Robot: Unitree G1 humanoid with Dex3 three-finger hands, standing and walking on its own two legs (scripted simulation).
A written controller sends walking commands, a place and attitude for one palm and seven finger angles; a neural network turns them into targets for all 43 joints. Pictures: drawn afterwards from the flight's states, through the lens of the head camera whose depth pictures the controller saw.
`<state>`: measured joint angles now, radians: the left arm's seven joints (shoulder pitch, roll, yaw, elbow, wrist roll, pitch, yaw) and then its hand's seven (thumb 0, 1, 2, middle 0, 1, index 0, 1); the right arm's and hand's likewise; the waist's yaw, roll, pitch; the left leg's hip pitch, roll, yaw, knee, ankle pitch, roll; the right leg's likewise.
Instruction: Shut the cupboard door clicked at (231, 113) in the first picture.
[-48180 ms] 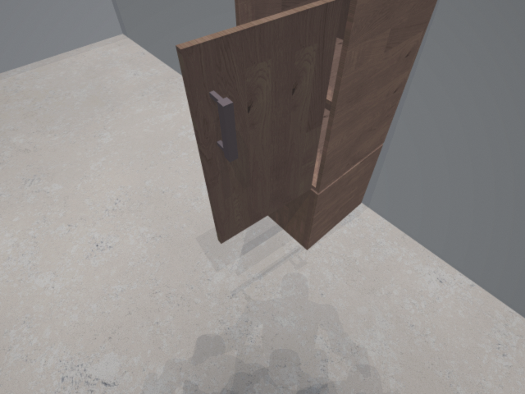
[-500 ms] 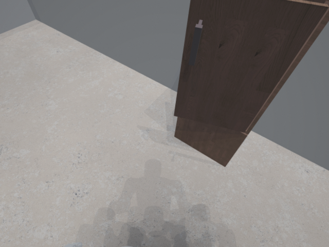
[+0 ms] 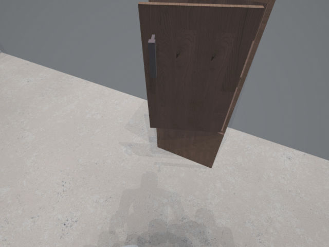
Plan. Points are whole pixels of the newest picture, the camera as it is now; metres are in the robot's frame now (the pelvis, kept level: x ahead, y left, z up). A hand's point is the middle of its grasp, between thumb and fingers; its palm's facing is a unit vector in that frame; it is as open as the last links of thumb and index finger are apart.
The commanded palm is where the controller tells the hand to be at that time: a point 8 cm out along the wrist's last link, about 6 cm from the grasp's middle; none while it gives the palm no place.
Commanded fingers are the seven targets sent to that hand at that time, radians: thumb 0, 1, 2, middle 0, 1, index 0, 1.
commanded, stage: take the last steps up to it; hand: left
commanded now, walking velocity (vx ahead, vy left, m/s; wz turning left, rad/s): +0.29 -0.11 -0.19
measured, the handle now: (153, 56) +0.69 +0.06 +0.09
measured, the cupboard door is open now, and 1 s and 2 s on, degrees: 20 20 20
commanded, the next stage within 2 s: come to a stop and stand still in 0.46 s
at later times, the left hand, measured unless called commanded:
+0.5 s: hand (134, 210) +0.25 +0.11 -0.17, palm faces -0.13 -0.97 -0.21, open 7.4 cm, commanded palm none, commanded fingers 0.00 0.90 0.90 -0.20 -0.30 -0.20 -0.30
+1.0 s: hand (138, 211) +0.25 +0.10 -0.18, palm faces -0.03 -0.97 -0.25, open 7.3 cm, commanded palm none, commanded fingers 0.00 0.90 0.90 -0.20 -0.30 -0.20 -0.30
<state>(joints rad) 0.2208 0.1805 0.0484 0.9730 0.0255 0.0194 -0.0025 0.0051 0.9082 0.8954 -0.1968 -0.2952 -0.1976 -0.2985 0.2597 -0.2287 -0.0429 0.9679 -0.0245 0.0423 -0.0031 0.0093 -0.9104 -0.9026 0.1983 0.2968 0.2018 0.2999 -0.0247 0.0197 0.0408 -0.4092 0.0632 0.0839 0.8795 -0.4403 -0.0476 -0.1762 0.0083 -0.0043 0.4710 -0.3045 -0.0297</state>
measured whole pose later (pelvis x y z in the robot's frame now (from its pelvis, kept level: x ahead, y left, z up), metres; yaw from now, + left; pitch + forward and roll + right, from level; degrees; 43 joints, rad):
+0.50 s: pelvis +0.13 -0.07 -0.02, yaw -6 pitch +0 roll +0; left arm 0.13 0.19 0.06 1.00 0.02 -0.04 -0.03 0.00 0.91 0.90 -0.19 -0.29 -0.19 -0.30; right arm 0.40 -0.19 -0.03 1.09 -0.02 0.01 -0.01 0.01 -0.91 -0.90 0.20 0.30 0.20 0.30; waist -0.05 0.03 0.09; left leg -0.21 0.15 0.07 0.84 -0.52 -0.03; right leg -0.37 -0.03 -0.10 0.62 -0.25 -0.03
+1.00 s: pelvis +0.20 -0.09 -0.01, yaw -6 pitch +0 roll +1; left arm 0.22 0.19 0.04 1.00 0.02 0.03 0.04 0.00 0.92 0.90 -0.20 -0.30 -0.20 -0.30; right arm 0.10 -0.18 -0.02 0.95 -0.01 0.04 -0.03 0.00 -0.91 -0.90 0.20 0.30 0.20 0.30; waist 0.04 -0.01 0.09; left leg -0.33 0.01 0.08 0.55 -0.22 0.02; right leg -0.23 -0.02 -0.03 0.59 -0.36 -0.01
